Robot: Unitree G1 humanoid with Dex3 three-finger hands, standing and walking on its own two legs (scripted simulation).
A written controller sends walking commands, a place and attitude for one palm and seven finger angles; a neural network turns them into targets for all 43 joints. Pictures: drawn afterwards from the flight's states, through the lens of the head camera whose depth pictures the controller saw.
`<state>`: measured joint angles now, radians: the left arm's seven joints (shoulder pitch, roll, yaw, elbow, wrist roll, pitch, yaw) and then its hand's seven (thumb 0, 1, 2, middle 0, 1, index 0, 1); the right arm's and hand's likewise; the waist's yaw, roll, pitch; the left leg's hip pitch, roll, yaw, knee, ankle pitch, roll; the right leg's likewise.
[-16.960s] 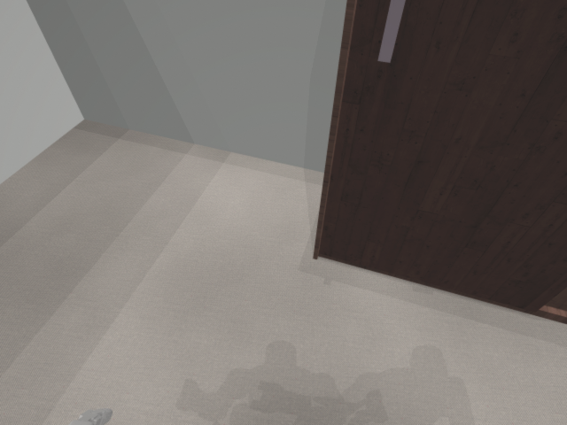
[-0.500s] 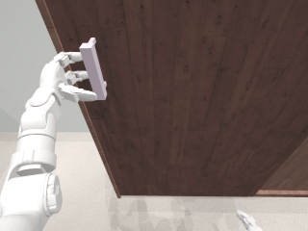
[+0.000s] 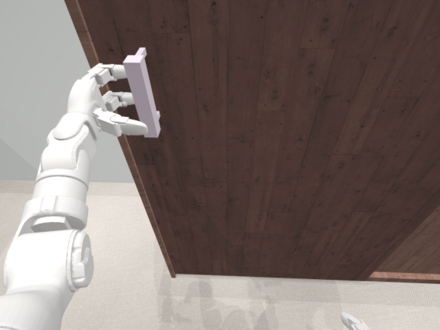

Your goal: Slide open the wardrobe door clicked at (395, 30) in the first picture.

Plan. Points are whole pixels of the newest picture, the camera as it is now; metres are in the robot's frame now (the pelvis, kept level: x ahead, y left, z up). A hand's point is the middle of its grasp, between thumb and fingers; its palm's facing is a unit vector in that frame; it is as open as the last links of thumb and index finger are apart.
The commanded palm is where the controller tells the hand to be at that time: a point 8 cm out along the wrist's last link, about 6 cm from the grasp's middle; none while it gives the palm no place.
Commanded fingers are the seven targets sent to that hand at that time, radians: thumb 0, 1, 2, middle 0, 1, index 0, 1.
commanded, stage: slide the fingers in behind the handle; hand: left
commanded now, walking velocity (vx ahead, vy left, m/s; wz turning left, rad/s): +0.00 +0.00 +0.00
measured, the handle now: (147, 93) +0.48 +0.16 +0.21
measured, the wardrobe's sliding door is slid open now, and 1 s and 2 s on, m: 0.00 0.00 0.00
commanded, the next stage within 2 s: grip the handle and tug to test in 1.68 s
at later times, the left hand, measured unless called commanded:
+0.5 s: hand (141, 109) +0.42 +0.16 +0.22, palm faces +0.03 -1.00 +0.00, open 14.0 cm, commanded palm +0.40 +0.21 +0.22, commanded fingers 0.00 -0.50 0.30 -0.30 -1.20 -0.30 -1.20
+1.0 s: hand (150, 110) +0.42 +0.14 +0.22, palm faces +0.04 -1.00 +0.01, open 14.2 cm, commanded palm +0.39 +0.18 +0.22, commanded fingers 0.00 -0.50 0.30 -0.30 -1.20 -0.30 -1.20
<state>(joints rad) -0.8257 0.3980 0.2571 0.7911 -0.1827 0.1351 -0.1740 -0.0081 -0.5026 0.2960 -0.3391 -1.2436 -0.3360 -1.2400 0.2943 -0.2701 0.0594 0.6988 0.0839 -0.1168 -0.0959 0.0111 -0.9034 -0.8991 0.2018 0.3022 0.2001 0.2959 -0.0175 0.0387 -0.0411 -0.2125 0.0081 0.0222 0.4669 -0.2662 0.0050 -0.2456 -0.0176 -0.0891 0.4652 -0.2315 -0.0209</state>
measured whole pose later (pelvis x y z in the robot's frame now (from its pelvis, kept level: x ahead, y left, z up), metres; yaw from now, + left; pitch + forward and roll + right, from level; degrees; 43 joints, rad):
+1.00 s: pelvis +0.01 +0.00 +0.00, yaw -1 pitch -1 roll +0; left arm -0.64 0.25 0.21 0.41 -0.19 0.30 -0.04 -0.01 -0.50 0.30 -0.30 -1.20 -0.26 -1.19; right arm 0.22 -0.25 0.06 0.65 0.08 -0.04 -0.08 0.01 -0.90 -0.90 0.20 0.30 0.20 0.30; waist -0.01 0.05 -0.04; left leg -0.14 0.01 0.04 0.44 -0.28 0.00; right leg -0.19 -0.01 -0.07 0.46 -0.25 -0.02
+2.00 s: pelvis +0.01 +0.00 +0.00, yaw -1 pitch -1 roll +0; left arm -0.68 0.24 0.18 0.44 -0.19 0.31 -0.03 -0.01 -0.33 0.37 -0.31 -1.22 -0.31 -1.23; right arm 0.21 -0.24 0.06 0.66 0.07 -0.02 -0.08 0.01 -0.90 -0.90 0.20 0.30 0.20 0.30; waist 0.00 0.03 -0.04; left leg -0.15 0.01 0.03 0.45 -0.28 0.01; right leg -0.19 -0.02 -0.08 0.45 -0.24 -0.02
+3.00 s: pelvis +0.02 +0.00 +0.00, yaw -2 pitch -1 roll +0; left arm -0.61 0.26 0.22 0.36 -0.19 0.32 -0.04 0.01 0.66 0.75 -0.37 -1.40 -0.36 -1.37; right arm 0.21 -0.25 0.06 0.62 0.07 0.00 -0.07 0.01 -0.90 -0.90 0.20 0.30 0.20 0.30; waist -0.02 0.04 -0.05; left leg -0.13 0.02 0.05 0.43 -0.28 0.00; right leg -0.18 0.00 -0.06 0.43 -0.24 -0.02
